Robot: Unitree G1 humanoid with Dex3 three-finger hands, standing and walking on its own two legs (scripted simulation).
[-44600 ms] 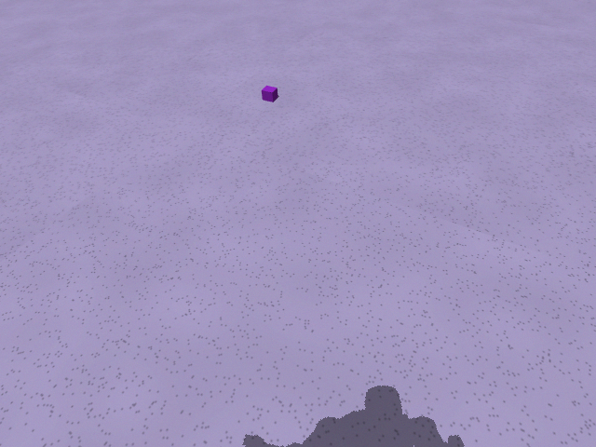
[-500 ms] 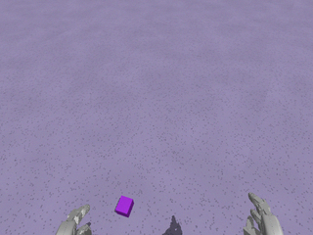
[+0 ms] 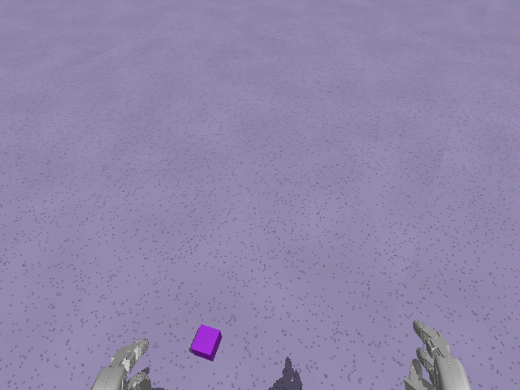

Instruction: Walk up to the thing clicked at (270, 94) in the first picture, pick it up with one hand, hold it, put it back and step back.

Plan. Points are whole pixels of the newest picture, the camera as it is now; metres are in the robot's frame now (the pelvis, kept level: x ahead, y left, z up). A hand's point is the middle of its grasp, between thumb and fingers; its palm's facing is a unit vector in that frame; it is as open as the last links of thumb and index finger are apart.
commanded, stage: home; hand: left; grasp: from above
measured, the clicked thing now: (207, 342) +0.43 +0.21 -0.68
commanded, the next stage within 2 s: stand in 0.22 s
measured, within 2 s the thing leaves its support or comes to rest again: neither
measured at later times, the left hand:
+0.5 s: hand out of the picture +0.14 +0.22 -0.09, palm faces +0.01 -0.95 -0.32, open 7.4 cm
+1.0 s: hand out of the picture +0.03 +0.25 -0.10, palm faces +0.04 -0.95 -0.32, open 7.4 cm
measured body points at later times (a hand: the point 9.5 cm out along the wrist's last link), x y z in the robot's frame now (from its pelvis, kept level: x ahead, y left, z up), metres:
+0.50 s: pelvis -0.01 +0.01 +0.02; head +0.02 +0.02 +0.47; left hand +0.14 +0.27 -0.07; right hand +0.13 -0.26 -0.08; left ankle +0.00 +0.12 -0.68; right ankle -0.01 -0.13 -0.68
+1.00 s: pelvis -0.01 +0.02 +0.06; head -0.01 +0.02 +0.51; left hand +0.03 +0.30 -0.08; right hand +0.07 -0.26 -0.08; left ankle +0.00 +0.12 -0.68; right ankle -0.01 -0.13 -0.68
